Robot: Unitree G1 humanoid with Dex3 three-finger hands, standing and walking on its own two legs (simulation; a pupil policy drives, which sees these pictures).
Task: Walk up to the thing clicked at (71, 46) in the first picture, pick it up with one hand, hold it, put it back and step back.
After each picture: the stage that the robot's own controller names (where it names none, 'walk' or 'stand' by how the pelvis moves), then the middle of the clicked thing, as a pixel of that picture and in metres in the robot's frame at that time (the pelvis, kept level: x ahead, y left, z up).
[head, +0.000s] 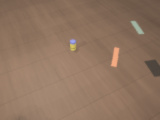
stand; (73, 45) +1.39 +0.13 -0.72
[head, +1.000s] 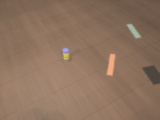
walk; (66, 53) +1.24 +0.28 -0.71
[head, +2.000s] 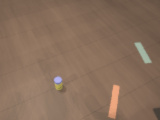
walk; (58, 83) +0.76 +0.26 -0.70
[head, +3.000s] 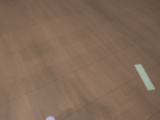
walk; out of the picture +0.44 +0.21 -0.71
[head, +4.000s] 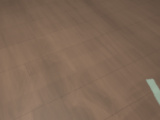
stand; out of the picture +0.30 +0.18 -0.72
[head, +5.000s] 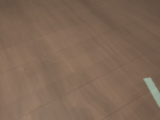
stand; out of the picture +0.30 +0.19 -0.73
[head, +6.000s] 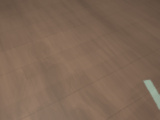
stand; out of the picture +0.29 +0.20 -0.73
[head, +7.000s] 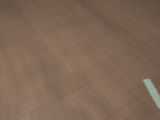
stand; out of the picture +0.30 +0.19 -0.73
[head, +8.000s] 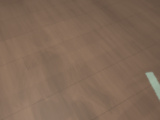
go down; out of the picture +0.30 +0.19 -0.72
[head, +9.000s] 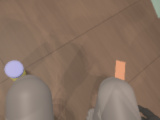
go down; (16, 71) +0.37 +0.24 -0.29
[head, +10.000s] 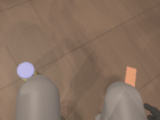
close in; (27, 72) +0.36 +0.24 -0.29
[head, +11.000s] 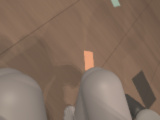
close in; out of the picture +0.32 +0.28 -0.21
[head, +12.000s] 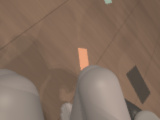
close; out of the picture +0.34 +0.28 -0.21
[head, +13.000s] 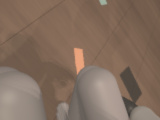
lift; out of the picture +0.33 +0.28 -0.22
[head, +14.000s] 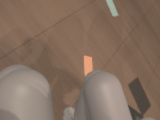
lift; out of the picture +0.30 +0.26 -0.19
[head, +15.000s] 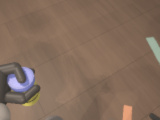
lift; (25, 87) +0.31 +0.19 +0.02
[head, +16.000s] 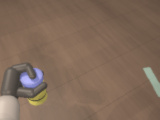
hold; (34, 87) +0.33 +0.17 +0.02
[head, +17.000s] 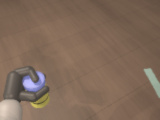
hold; (37, 90) +0.32 +0.17 +0.01
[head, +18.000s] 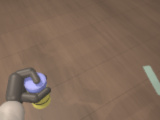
hold; (38, 91) +0.32 +0.17 +0.00
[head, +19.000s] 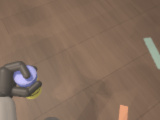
crouch; (29, 83) +0.35 +0.19 -0.05
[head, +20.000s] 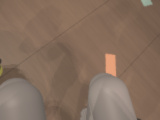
lower; out of the picture +0.39 +0.27 -0.14
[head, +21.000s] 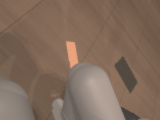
lower; out of the picture +0.39 +0.30 -0.22
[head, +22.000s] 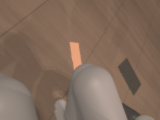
lower; out of the picture +0.38 +0.30 -0.22
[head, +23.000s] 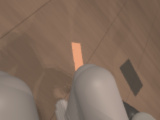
lower; out of the picture +0.36 +0.30 -0.22
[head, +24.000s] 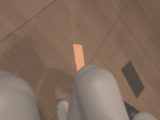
loosen; out of the picture +0.35 +0.29 -0.22
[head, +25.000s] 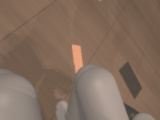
withdraw; out of the picture +0.34 +0.28 -0.22
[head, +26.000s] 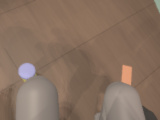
walk; (28, 73) +0.37 +0.24 -0.30
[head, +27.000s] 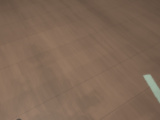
stand; out of the picture +0.30 +0.17 -0.65
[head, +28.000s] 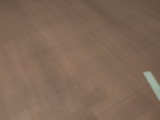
stand; out of the picture +0.33 +0.19 -0.67
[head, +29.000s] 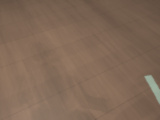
stand; out of the picture +0.33 +0.18 -0.68
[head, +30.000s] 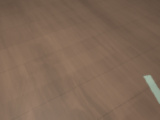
walk; out of the picture +0.34 +0.18 -0.72
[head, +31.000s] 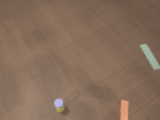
walk; (59, 105) +0.48 +0.19 -0.69
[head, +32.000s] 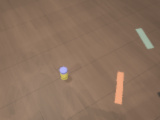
walk; (63, 73) +0.80 +0.19 -0.70
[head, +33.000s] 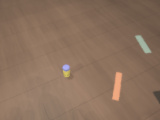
stand; (66, 70) +0.95 +0.21 -0.71
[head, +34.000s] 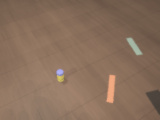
stand; (60, 75) +0.94 +0.22 -0.73
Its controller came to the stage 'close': yes
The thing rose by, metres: 0.70
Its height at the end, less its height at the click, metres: +0.00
